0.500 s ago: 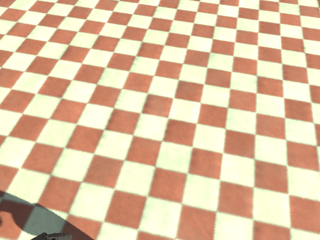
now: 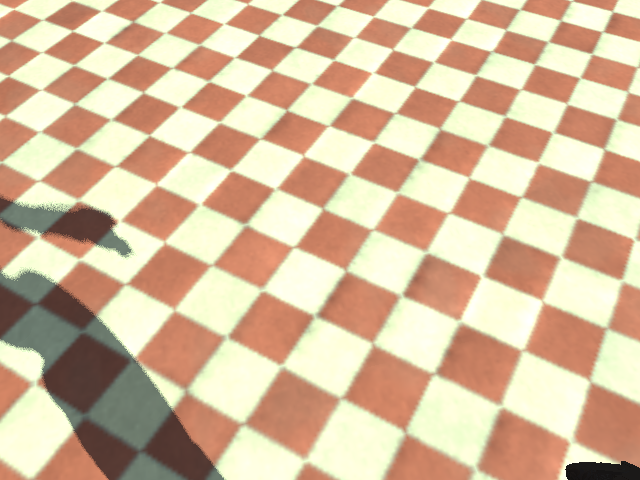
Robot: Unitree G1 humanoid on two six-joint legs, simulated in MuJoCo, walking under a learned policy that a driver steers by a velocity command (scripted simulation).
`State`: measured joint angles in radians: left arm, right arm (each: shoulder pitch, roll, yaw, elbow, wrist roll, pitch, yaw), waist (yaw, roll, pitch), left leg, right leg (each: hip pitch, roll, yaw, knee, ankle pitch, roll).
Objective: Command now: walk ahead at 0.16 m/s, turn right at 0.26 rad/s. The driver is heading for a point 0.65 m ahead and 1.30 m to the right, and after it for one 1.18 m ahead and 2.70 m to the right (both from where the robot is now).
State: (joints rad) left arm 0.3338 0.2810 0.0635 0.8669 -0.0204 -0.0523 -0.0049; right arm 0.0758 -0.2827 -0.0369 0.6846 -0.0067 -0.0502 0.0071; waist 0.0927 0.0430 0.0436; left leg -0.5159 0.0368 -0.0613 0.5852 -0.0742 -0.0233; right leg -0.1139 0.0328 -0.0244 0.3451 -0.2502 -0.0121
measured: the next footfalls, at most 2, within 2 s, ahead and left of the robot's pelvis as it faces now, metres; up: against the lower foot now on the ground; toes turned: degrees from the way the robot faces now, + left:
left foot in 0.04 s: +0.17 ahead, +0.12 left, +0.00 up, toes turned -3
right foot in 0.44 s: +0.07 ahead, -0.12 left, +0.00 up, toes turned -17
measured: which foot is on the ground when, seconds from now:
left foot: up 0.00-0.02, down 0.04-0.44, up 0.46-0.94, down 0.96-1.00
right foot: down 0.00-0.06, up 0.08-0.42, down 0.44-0.96, up 0.98-1.00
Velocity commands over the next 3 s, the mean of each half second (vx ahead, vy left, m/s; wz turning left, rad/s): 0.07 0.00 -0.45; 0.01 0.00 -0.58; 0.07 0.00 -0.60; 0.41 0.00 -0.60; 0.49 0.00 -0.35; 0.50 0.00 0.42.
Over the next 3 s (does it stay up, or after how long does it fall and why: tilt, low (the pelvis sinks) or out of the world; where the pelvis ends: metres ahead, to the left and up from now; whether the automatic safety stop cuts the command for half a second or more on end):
stays up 0.36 -0.79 -0.03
